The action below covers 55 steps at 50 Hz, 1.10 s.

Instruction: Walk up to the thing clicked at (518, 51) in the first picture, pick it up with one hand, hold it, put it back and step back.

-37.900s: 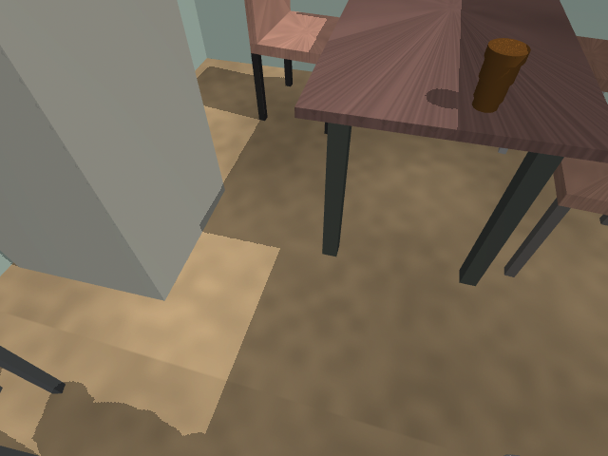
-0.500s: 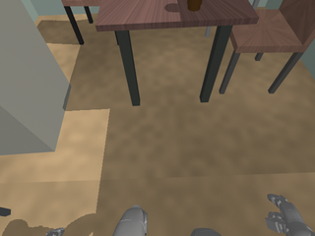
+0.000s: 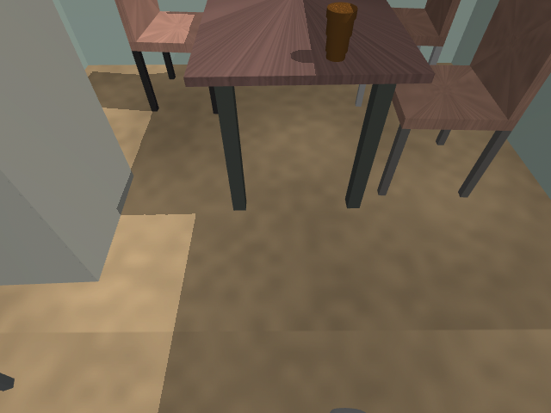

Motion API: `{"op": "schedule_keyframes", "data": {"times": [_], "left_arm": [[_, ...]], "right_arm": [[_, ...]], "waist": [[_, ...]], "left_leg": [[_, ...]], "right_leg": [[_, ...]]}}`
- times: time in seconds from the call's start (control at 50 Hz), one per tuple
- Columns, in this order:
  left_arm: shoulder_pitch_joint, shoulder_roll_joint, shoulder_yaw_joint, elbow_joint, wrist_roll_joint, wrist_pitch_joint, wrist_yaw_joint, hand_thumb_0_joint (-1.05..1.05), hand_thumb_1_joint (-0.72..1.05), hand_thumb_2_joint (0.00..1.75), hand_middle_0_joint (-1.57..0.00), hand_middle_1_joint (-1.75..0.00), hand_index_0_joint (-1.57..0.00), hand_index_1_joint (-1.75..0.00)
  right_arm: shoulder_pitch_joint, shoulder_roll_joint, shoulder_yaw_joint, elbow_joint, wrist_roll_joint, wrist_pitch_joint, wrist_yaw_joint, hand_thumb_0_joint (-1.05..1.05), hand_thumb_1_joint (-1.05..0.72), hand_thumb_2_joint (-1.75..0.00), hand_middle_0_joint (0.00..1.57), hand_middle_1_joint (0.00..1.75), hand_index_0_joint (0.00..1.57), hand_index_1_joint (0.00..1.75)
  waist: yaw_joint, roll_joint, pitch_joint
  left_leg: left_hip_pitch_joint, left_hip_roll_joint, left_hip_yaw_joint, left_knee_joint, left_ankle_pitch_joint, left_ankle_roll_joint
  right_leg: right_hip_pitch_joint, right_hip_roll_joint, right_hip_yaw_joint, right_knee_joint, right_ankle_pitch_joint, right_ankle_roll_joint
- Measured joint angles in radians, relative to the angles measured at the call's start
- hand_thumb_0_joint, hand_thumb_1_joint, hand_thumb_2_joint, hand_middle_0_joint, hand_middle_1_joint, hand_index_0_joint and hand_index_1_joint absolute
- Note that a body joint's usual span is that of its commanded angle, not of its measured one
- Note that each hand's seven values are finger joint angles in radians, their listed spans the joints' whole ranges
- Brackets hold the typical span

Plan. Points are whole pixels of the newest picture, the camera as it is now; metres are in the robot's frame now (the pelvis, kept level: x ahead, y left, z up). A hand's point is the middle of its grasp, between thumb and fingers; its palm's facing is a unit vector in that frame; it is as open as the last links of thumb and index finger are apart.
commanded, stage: step back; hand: right
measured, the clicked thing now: (338, 34) +1.10 -0.19 +0.04
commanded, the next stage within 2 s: stand in 0.62 s
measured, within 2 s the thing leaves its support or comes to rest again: neither
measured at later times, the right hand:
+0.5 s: hand (424, 398) +0.16 -0.23 -0.15, palm faces -0.10 +0.92 -0.37, open 7.4 cm
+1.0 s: hand (433, 394) +0.16 -0.24 -0.14, palm faces -0.02 +0.94 -0.34, open 7.4 cm
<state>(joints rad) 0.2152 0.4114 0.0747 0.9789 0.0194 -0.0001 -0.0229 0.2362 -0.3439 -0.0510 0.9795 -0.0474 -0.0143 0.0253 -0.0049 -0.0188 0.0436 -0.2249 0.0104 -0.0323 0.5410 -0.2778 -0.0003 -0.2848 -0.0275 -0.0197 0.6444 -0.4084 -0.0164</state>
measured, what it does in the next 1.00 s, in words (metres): steps on the spot: left foot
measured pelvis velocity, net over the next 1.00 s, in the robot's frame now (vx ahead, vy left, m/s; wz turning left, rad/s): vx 0.06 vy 0.02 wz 0.02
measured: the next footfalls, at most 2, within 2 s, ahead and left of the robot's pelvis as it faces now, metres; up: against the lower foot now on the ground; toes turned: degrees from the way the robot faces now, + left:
left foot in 0.34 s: +0.14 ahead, +0.15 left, +0.00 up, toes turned +3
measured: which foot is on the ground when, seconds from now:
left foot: down 0.00-0.04, up 0.06-0.32, down 0.34-1.00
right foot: down 0.00-1.00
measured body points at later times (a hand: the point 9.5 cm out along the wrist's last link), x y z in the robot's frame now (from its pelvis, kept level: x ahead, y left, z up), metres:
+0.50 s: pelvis +0.05 +0.02 -0.01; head +0.08 +0.04 +0.44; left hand +0.11 +0.34 -0.14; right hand +0.16 -0.27 -0.13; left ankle +0.10 +0.15 -0.73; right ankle +0.04 -0.12 -0.73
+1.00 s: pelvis +0.06 +0.02 +0.01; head +0.06 +0.02 +0.46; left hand +0.14 +0.32 -0.12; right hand +0.16 -0.29 -0.11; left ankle +0.10 +0.15 -0.73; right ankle +0.04 -0.12 -0.73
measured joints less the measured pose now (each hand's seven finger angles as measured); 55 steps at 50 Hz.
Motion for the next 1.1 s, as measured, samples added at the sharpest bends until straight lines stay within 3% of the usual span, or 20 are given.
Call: {"op": "schedule_keyframes", "data": {"times": [0.04,0.1,0.14,0.18,0.3,0.36,0.4,0.48,0.5,0.54,0.56,0.78,1.1], "left_arm": [[-0.006,-0.013,0.004,0.007,0.007,-0.013,0.007,0.0,0.91,0.9,-0.2,-0.3,-0.2,-0.3],[-0.001,-0.041,0.002,0.005,0.023,-0.025,0.012,0.0,0.91,0.9,-0.2,-0.3,-0.2,-0.3],[0.003,-0.055,0.001,0.004,0.023,-0.027,0.013,0.0,0.9,0.9,-0.2,-0.3,-0.2,-0.3],[0.01,-0.067,-0.005,0.004,0.019,-0.034,0.015,0.0,0.9,0.9,-0.2,-0.3,-0.2,-0.3],[0.002,-0.059,-0.016,0.011,0.008,-0.033,0.016,0.0,0.9,0.9,-0.21,-0.3,-0.2,-0.3],[-0.02,-0.039,-0.02,0.007,-0.005,-0.018,0.021,0.0,0.9,0.9,-0.21,-0.3,-0.2,-0.3],[-0.036,-0.031,-0.023,0.006,-0.016,-0.004,0.027,0.0,0.9,0.9,-0.2,-0.3,-0.2,-0.3],[-0.063,-0.024,-0.032,0.021,-0.025,0.016,0.028,0.0,0.91,0.9,-0.2,-0.3,-0.2,-0.3],[-0.067,-0.021,-0.033,0.024,-0.024,0.014,0.027,0.0,0.91,0.9,-0.2,-0.3,-0.2,-0.3],[-0.075,-0.022,-0.033,0.033,-0.021,0.003,0.029,0.0,0.91,0.9,-0.2,-0.3,-0.2,-0.3],[-0.079,-0.028,-0.033,0.04,-0.019,-0.002,0.031,0.0,0.91,0.9,-0.2,-0.3,-0.2,-0.3],[-0.098,-0.059,-0.068,0.113,-0.021,-0.018,0.02,0.0,0.91,0.9,-0.2,-0.3,-0.2,-0.3],[-0.115,-0.054,-0.069,0.145,-0.015,-0.016,0.016,0.0,0.91,0.9,-0.2,-0.3,-0.2,-0.3]], "right_arm": [[-0.006,-0.017,-0.003,0.0,0.007,0.013,-0.002,0.01,-0.9,-0.9,0.21,0.3,0.2,0.3],[-0.001,-0.033,-0.009,0.01,0.01,0.03,-0.018,0.01,-0.91,-0.9,0.21,0.3,0.2,0.3],[0.003,-0.043,-0.01,0.015,0.013,0.026,-0.018,0.01,-0.91,-0.9,0.21,0.3,0.2,0.3],[0.004,-0.057,-0.013,0.018,0.015,0.018,-0.017,0.01,-0.91,-0.9,0.21,0.3,0.2,0.3],[-0.01,-0.062,-0.011,0.027,0.013,0.009,-0.013,0.01,-0.91,-0.9,0.21,0.3,0.2,0.3],[-0.032,-0.043,-0.009,0.037,0.013,-0.001,-0.021,0.01,-0.91,-0.9,0.21,0.3,0.2,0.3],[-0.056,-0.022,-0.003,0.04,0.011,-0.003,-0.026,0.01,-0.91,-0.9,0.21,0.3,0.2,0.3],[-0.098,0.007,0.017,0.034,0.01,0.001,-0.025,0.01,-0.91,-0.9,0.21,0.3,0.2,0.3],[-0.11,0.012,0.021,0.033,0.01,0.003,-0.025,0.01,-0.91,-0.9,0.21,0.3,0.2,0.3],[-0.139,0.016,0.029,0.036,0.016,0.006,-0.026,0.01,-0.91,-0.9,0.21,0.3,0.2,0.3],[-0.153,0.016,0.031,0.039,0.02,0.008,-0.027,0.01,-0.91,-0.9,0.21,0.3,0.2,0.3],[-0.196,0.007,0.039,0.091,0.034,-0.01,-0.015,0.0,-0.91,-0.9,0.21,0.3,0.2,0.3],[-0.143,-0.009,0.032,0.164,0.033,0.001,-0.01,0.01,-0.91,-0.9,0.21,0.3,0.2,0.3]], "waist": [[0.003,0.027,0.007],[0.019,0.053,-0.006],[0.036,0.05,-0.004],[0.041,0.059,0.002],[0.043,0.056,0.032],[0.039,0.02,0.061],[0.046,-0.006,0.074],[0.038,-0.002,0.057],[0.038,-0.004,0.052],[0.037,0.003,0.052],[0.034,0.015,0.053],[0.025,0.033,0.011],[-0.005,0.017,0.014]], "left_leg": [[-0.02,0.022,-0.015,0.063,-0.043,-0.007],[-0.097,-0.008,-0.065,0.242,-0.185,0.008],[-0.138,-0.029,-0.052,0.32,-0.193,0.01],[-0.165,-0.028,-0.056,0.336,-0.164,0.008],[-0.145,0.019,-0.021,0.148,-0.09,-0.001],[-0.094,0.003,0.014,0.029,0.089,-0.006],[-0.091,-0.008,0.033,0.045,0.069,-0.006],[-0.105,0.014,0.031,0.064,0.038,0.002],[-0.107,0.017,0.034,0.065,0.035,-0.001],[-0.111,0.028,0.036,0.079,0.026,-0.007],[-0.11,0.036,0.031,0.084,0.022,-0.01],[-0.002,0.026,0.051,-0.063,0.076,-0.012],[0.048,0.029,0.058,-0.183,0.151,-0.018]], "right_leg": [[0.032,0.025,-0.016,-0.076,0.132,-0.001],[0.038,0.037,-0.039,-0.071,0.129,-0.013],[0.054,0.025,-0.036,-0.086,0.122,-0.022],[0.077,0.02,-0.042,-0.117,0.132,-0.012],[0.096,-0.002,-0.06,-0.104,0.099,0.013],[0.081,-0.038,-0.059,-0.02,0.042,0.033],[0.057,-0.051,-0.031,0.036,0.038,0.024],[0.044,-0.012,-0.001,0.044,-0.077,0.0],[0.054,-0.01,0.0,0.003,-0.051,-0.003],[0.073,-0.002,0.0,-0.061,0.08,0.022],[0.082,0.006,-0.005,-0.073,0.089,0.034],[0.175,-0.005,0.008,-0.201,0.124,0.05],[0.212,-0.001,0.013,-0.301,0.192,0.046]]}}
